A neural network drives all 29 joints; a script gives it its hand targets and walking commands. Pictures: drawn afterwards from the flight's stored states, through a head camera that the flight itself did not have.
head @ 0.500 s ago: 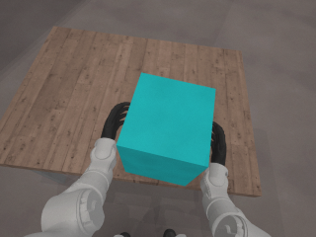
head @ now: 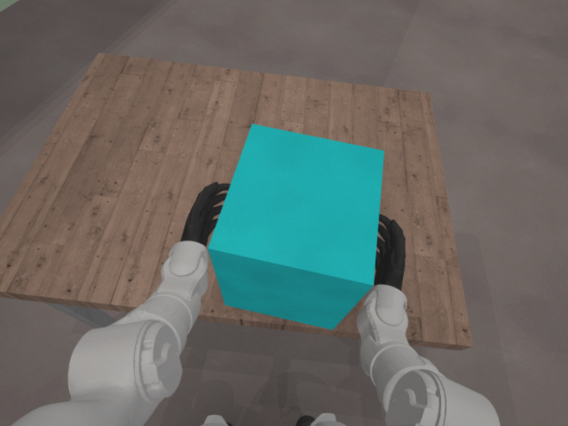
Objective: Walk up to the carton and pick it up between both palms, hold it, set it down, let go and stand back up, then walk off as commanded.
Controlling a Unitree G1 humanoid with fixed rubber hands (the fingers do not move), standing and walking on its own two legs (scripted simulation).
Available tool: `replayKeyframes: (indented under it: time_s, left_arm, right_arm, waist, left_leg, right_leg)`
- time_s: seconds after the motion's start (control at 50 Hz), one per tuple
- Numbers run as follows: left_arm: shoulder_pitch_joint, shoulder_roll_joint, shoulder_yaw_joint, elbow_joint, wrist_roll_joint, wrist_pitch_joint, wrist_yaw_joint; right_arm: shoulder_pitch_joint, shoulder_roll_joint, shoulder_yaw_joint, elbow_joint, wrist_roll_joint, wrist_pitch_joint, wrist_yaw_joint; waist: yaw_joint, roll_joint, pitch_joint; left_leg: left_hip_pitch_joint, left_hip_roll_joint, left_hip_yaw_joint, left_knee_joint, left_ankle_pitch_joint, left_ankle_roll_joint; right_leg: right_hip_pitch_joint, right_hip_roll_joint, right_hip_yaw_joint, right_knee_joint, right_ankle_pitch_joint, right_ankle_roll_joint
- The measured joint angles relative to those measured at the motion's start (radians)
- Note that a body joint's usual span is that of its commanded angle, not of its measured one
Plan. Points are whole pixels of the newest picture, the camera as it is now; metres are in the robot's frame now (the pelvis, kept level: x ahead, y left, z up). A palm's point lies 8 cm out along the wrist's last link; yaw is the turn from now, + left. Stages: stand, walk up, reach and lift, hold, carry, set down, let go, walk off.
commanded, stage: set down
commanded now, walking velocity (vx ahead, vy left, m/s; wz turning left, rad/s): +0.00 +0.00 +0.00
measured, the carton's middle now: (296, 236) +0.43 -0.03 -0.06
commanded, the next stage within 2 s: none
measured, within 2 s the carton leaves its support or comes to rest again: rests again in 0.24 s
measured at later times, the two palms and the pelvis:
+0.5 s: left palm (188, 248) +0.38 +0.14 -0.02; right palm (386, 284) +0.34 -0.16 -0.04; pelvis -0.02 +0.00 -0.01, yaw +0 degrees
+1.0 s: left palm (145, 285) +0.33 +0.19 -0.02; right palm (380, 314) +0.29 -0.14 -0.03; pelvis -0.04 +0.03 +0.00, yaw -1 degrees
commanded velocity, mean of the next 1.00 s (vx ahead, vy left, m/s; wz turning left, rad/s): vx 0.00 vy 0.00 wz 0.00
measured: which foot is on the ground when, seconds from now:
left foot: down 0.00-1.00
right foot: down 0.00-1.00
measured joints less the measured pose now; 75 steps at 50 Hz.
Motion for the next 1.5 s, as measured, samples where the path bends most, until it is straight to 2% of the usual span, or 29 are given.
replayKeyframes:
  time_s: [0.16,0.28,0.5,0.68,0.88,1.08,1.22,1.34,1.5]
  left_arm:
    - [-0.024,0.027,-0.067,0.100,-0.075,-0.001,0.007]
    - [-0.027,0.038,-0.096,0.139,-0.108,-0.018,0.008]
    - [-0.023,0.049,-0.131,0.145,-0.144,-0.041,0.001]
    - [0.009,0.050,-0.143,0.128,-0.177,-0.050,-0.016]
    - [0.129,0.050,-0.190,-0.005,-0.207,-0.053,-0.018]
    - [0.268,0.050,-0.283,-0.133,-0.267,-0.041,-0.016]
    - [0.370,0.051,-0.344,-0.250,-0.292,-0.023,-0.011]
    - [0.498,0.050,-0.366,-0.362,-0.299,0.008,-0.011]
    - [0.702,0.052,-0.403,-0.515,-0.337,0.018,-0.028]
  right_arm:
    - [-0.054,-0.040,0.088,0.101,0.096,0.002,-0.015]
    - [-0.067,-0.053,0.131,0.148,0.130,0.002,-0.015]
    - [-0.067,-0.063,0.237,0.187,0.215,-0.005,-0.023]
    - [-0.067,-0.070,0.289,0.201,0.252,-0.018,-0.031]
    - [-0.048,-0.076,0.309,0.203,0.285,-0.020,-0.031]
    - [0.032,-0.078,0.314,0.196,0.311,-0.013,0.000]
    - [0.143,-0.078,0.317,0.091,0.312,0.000,0.031]
    - [0.277,-0.078,0.362,-0.004,0.326,0.013,0.045]
    - [0.488,-0.078,0.410,-0.201,0.352,0.019,0.050]
  waist:
    - [0.000,0.005,-0.011]
    - [0.000,0.005,-0.020]
    - [0.000,0.018,-0.031]
    - [0.000,0.041,-0.027]
    - [0.000,0.045,-0.024]
    - [0.000,0.055,0.010]
    - [0.000,0.055,0.044]
    - [0.000,0.051,0.087]
    - [0.000,0.050,0.141]
  left_leg:
    - [-0.028,0.000,0.000,0.039,-0.008,-0.002]
    - [-0.036,0.000,0.000,0.050,-0.008,-0.002]
    - [-0.036,0.000,0.000,0.050,-0.002,-0.001]
    - [-0.036,0.000,0.000,0.050,0.009,0.010]
    - [-0.027,0.001,0.000,0.050,0.023,0.022]
    - [0.061,0.002,0.000,0.048,0.019,0.037]
    - [0.149,0.002,0.000,0.027,0.018,0.043]
    - [0.248,0.001,0.000,-0.007,0.016,0.044]
    - [0.339,0.001,0.000,-0.048,0.016,0.043]
  right_leg:
    - [-0.028,0.000,0.001,0.038,-0.007,0.000]
    - [-0.036,0.000,0.001,0.049,-0.006,0.000]
    - [-0.033,0.000,0.001,0.042,0.005,0.001]
    - [-0.020,0.000,0.002,0.017,0.028,0.011]
    - [0.009,0.003,0.002,-0.026,0.064,0.025]
    - [0.122,0.004,0.002,-0.077,0.085,0.037]
    - [0.220,0.006,0.002,-0.121,0.095,0.040]
    - [0.322,0.006,0.002,-0.161,0.097,0.041]
    - [0.406,0.006,0.001,-0.188,0.090,0.041]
